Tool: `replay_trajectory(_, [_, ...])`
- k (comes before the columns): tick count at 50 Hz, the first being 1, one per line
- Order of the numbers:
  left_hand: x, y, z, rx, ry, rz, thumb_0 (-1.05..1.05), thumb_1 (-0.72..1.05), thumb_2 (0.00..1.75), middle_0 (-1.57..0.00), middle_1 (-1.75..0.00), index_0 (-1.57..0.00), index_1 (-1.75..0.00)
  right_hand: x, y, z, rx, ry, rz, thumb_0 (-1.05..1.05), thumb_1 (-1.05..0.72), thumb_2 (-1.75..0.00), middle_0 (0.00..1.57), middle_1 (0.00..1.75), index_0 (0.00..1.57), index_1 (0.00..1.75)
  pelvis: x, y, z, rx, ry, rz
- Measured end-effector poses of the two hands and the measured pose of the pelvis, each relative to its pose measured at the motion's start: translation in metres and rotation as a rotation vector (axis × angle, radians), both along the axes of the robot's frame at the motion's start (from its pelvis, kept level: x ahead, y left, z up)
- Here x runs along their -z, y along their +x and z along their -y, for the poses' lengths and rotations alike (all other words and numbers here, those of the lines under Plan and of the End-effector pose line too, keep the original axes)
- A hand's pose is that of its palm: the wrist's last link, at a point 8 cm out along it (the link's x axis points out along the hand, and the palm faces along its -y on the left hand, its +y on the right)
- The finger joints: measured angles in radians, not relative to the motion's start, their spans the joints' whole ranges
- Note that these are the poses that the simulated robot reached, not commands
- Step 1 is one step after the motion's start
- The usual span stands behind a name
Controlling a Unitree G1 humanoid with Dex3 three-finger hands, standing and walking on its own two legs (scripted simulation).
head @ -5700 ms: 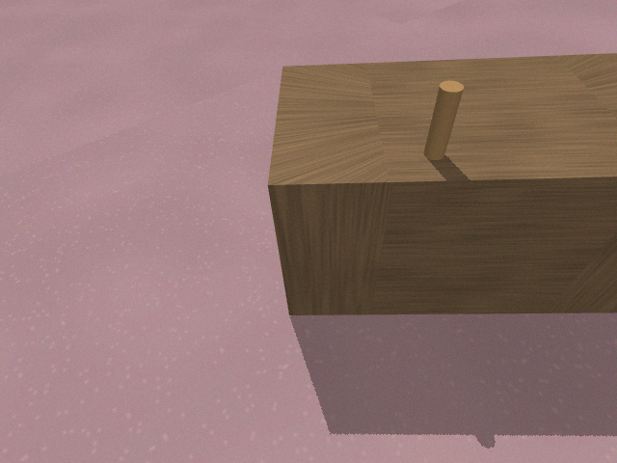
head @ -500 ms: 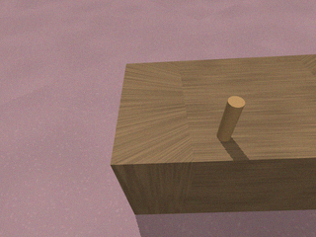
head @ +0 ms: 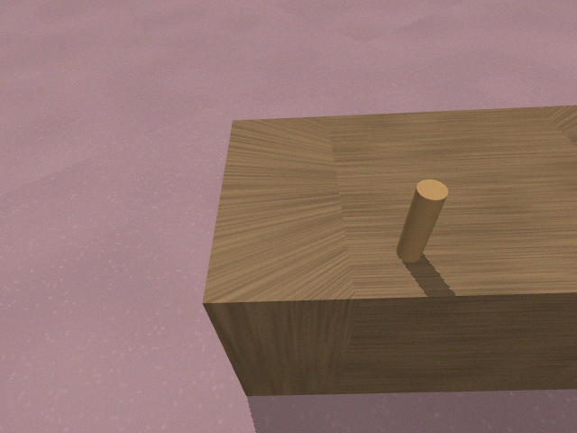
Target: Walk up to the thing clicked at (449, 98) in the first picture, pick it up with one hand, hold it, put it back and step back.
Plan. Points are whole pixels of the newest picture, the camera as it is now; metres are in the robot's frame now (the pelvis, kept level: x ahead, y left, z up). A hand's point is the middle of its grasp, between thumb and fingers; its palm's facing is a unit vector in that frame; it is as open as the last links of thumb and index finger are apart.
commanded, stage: stand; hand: right
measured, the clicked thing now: (419, 224) +0.49 -0.22 -0.04
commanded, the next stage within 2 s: rise first in 0.86 s
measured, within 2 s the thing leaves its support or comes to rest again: neither
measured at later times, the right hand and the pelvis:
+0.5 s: hand out of the picture +0.06 -0.25 -0.16, palm faces -0.01 +0.94 -0.33, open 7.4 cm; pelvis +0.00 +0.00 +0.00, yaw +0 degrees
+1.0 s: hand out of the picture +0.08 -0.25 -0.16, palm faces -0.01 +0.94 -0.34, open 7.5 cm; pelvis +0.00 +0.00 +0.00, yaw +0 degrees
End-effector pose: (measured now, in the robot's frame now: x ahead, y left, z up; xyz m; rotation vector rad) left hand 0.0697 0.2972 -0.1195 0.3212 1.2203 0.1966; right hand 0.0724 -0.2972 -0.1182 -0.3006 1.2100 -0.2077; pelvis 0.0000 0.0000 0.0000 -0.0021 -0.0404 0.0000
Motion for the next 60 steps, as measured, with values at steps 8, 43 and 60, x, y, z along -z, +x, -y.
replay_trajectory(8, [0.0, -0.009, 0.0, -0.006, -0.002, -0.01, 0.0, 0.91, 0.9, -0.21, -0.3, -0.2, -0.3, 0.001, -0.009, 0.001, 0.004, 0.0, -0.013, 0.01, -0.91, -0.9, 0.2, 0.3, 0.2, 0.3, 0.0, -0.004, 0.0, -0.001, 0.001, 0.001])
replay_trajectory(43, [0.001, -0.006, 0.0, -0.01, -0.002, -0.009, 0.0, 0.91, 0.9, -0.21, -0.3, -0.2, -0.3, 0.0, -0.004, 0.001, -0.01, -0.004, -0.014, 0.01, -0.91, -0.9, 0.2, 0.3, 0.2, 0.3, 0.0, 0.0, 0.001, -0.006, 0.001, -0.003])
replay_trajectory(60, [-0.014, 0.073, 0.017, -0.066, -0.022, 0.337, 0.01, 0.52, 0.52, -0.07, -0.11, -0.06, -0.12, -0.025, 0.077, -0.009, 0.062, -0.009, 0.381, 0.01, -0.51, -0.5, 0.1, 0.11, 0.09, 0.11, 0.008, -0.01, 0.0, -0.009, 0.0, -0.073])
